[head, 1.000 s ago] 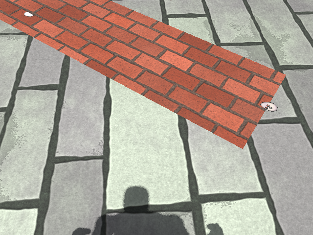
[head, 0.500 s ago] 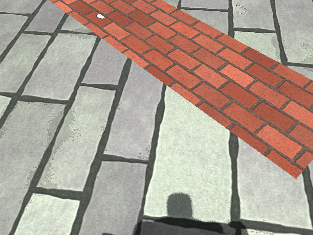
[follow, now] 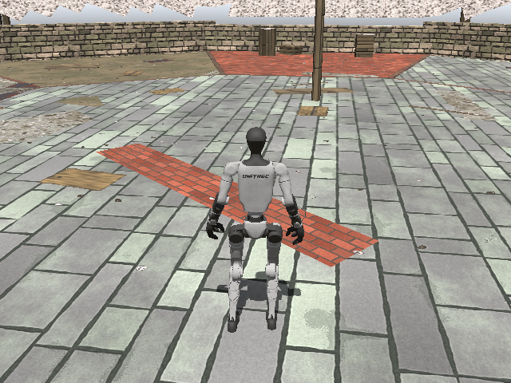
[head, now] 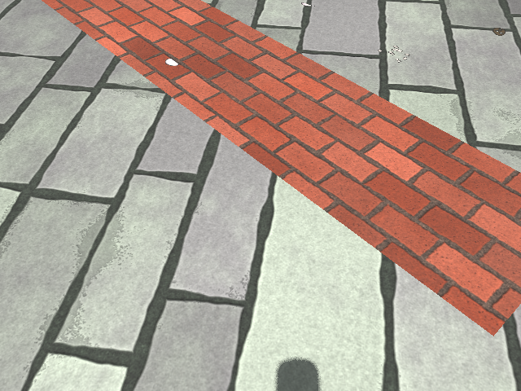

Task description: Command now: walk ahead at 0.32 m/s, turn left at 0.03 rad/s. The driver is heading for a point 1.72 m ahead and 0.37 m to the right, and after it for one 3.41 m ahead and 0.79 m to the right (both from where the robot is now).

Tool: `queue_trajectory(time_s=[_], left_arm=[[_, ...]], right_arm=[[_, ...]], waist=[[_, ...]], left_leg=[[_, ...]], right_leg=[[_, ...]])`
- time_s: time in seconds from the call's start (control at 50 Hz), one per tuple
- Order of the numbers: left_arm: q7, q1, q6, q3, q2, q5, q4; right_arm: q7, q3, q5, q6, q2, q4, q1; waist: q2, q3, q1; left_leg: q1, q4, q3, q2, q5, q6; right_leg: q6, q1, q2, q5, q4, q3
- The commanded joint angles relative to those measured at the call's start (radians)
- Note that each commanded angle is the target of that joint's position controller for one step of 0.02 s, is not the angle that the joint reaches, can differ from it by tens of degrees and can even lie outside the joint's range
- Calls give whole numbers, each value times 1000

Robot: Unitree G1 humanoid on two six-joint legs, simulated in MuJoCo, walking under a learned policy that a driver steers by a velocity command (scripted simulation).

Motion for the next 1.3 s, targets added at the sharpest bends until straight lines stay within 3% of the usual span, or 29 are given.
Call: queue_trajectory(time_s=[0.02,0.04,0.06,0.12,0.16,0.24,0.34,0.38,0.4,0.42,0.44,0.46,0.48,0.52,0.58,0.66,0.76,0.86,0.92,0.96,0.98,1.0,1.02,1.04,1.06,1.08,1.1,1.16,1.3], left_arm=[[-8,189,-31,51,179,3,33],[-17,242,-35,68,255,13,36],[-15,219,-40,50,196,25,25],[-5,158,-40,30,140,15,-2],[0,161,-27,16,108,21,-3],[19,174,-11,22,156,17,-4],[20,207,-8,35,188,-2,14],[19,197,-2,40,198,-2,13],[18,194,4,36,188,3,11],[19,187,5,23,161,18,-7],[17,297,-5,-13,21,25,-36],[13,293,-24,-5,68,-4,-27],[12,204,-29,24,155,-34,-55],[20,130,-26,29,141,-17,-67],[21,177,16,31,77,-9,-47],[22,87,35,36,65,-1,-96],[-12,-69,18,21,41,9,-159],[-46,-204,15,10,32,5,-251],[-56,-153,22,32,77,1,-278],[-43,95,27,82,163,-4,-230],[-20,251,40,117,247,-4,-196],[-12,193,37,130,338,-12,-224],[-17,220,24,100,252,6,-243],[-18,198,11,84,193,16,-235],[-21,132,1,75,167,12,-237],[-18,69,-2,62,121,10,-249],[-12,34,-4,58,123,23,-268],[2,29,-8,65,143,16,-275],[22,144,-2,63,157,11,-224]], right_arm=[[-5,-11,3,-38,-71,-139,-209],[-13,-16,16,-57,-91,-176,-219],[-13,-32,31,-70,-146,-172,-214],[11,-31,19,-92,-117,-146,-183],[30,-27,8,-92,-92,-155,-214],[54,1,8,-87,-25,-190,-319],[61,-10,19,-81,-91,-217,-362],[56,-32,12,-82,-134,-199,-281],[47,-54,11,-79,-168,-158,-142],[35,-74,9,-74,-211,-118,34],[29,-92,-19,-68,-314,-101,126],[36,-71,-16,-72,-248,-102,122],[39,-50,-8,-79,-188,-102,37],[43,-33,-10,-90,-127,-100,-90],[46,-30,-24,-118,-86,-77,-155],[32,-40,-30,-128,-111,-36,-132],[11,-49,-22,-112,-154,-9,-87],[7,-61,-1,-72,-182,30,0],[-1,-71,6,-46,-223,20,-21],[-8,-70,12,-31,-236,7,-51],[-10,-55,-6,-40,-202,-12,-39],[7,-9,-26,-74,-55,-71,35],[25,-20,9,-124,-139,-82,-55],[33,-28,45,-144,-172,-114,-155],[28,-24,33,-151,-155,-117,-160],[18,-31,0,-144,-160,-100,-164],[19,-35,-9,-133,-164,-100,-136],[21,-33,-25,-103,-139,-102,-122],[40,-3,-10,-109,-85,-157,-345]], waist=[[-95,75,115],[-282,77,128],[-199,107,114],[-98,112,68],[-103,98,65],[-103,97,85],[-117,126,59],[-113,67,-7],[-97,-19,-82],[-59,-141,-164],[220,-308,-116],[271,-350,-122],[191,-164,-107],[101,-21,-45],[104,12,17],[52,69,16],[12,107,-36],[5,135,-81],[65,49,-22],[73,-93,123],[-25,-188,183],[-288,-281,56],[-136,-380,124],[-86,-241,133],[8,-126,72],[29,-79,37],[-24,-53,2],[-10,-27,-25],[-82,20,79]], left_leg=[[-383,74,-1,-8,-76,45],[-537,304,50,-51,-150,15],[-650,480,-14,-6,-210,22],[-727,532,-4,87,8,59],[-644,426,35,100,100,43],[-440,127,111,51,273,1],[-328,-9,90,35,348,42],[-184,-32,107,2,313,80],[4,-40,124,-24,298,106],[277,-15,40,60,252,140],[586,-107,-404,343,-4,261],[529,-307,-701,414,-214,298],[391,-329,-556,384,-260,244],[150,-363,-284,303,-20,196],[4,-434,-77,243,184,187],[17,-473,61,239,301,202],[82,-491,197,234,376,186],[284,-406,257,282,527,172],[337,-217,299,283,1012,141],[237,134,329,240,1122,98],[-12,437,326,198,800,51],[-485,839,229,-43,-142,-25],[-596,909,-20,-34,-188,6],[-647,868,-25,17,-109,36],[-613,748,-21,65,-30,44],[-548,653,-14,101,13,41],[-478,620,-19,112,40,27],[-420,486,9,112,91,-24],[-317,25,53,41,533,-43]], right_leg=[[-106,262,-172,-148,-262,313],[-222,338,-361,-199,-399,660],[-255,354,-405,-173,-406,710],[-175,380,-327,-10,-405,479],[-141,324,-265,159,-435,331],[-119,184,-197,308,-454,148],[-97,197,-273,368,-450,139],[-71,222,-266,648,-316,111],[-48,182,-225,771,-145,80],[-13,22,-177,648,102,60],[52,-304,-16,114,509,15],[45,-406,16,-194,680,153],[32,-491,-40,-131,742,159],[22,-443,-124,30,667,125],[34,-327,-165,123,600,133],[55,-445,-159,268,473,160],[58,-450,-138,458,193,70],[16,-517,-117,367,56,-1],[-36,-361,-27,219,47,-89],[-101,-8,58,220,-15,-108],[-158,306,-44,211,-44,87],[-376,641,-315,59,-165,698],[-382,680,-360,-18,-295,861],[-320,580,-325,50,-302,693],[-277,410,-277,172,-301,558],[-243,293,-231,263,-315,456],[-253,191,-216,356,-333,426],[-249,56,-174,468,-369,336],[-156,-7,-117,323,-369,224]])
